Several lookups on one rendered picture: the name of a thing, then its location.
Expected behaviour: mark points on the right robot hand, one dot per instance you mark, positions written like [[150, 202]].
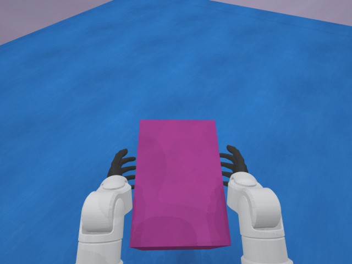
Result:
[[238, 162]]

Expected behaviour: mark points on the robot right forearm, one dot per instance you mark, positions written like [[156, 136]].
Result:
[[260, 220]]

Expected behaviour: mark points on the carton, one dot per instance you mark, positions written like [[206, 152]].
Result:
[[179, 201]]

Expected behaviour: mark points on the robot left forearm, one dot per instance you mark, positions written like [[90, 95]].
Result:
[[102, 222]]

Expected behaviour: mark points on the left robot hand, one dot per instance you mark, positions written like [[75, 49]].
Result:
[[117, 163]]

